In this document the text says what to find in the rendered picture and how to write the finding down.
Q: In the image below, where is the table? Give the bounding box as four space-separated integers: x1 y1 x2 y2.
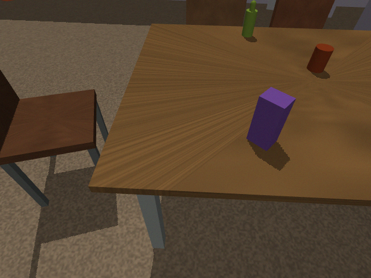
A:
88 24 371 248

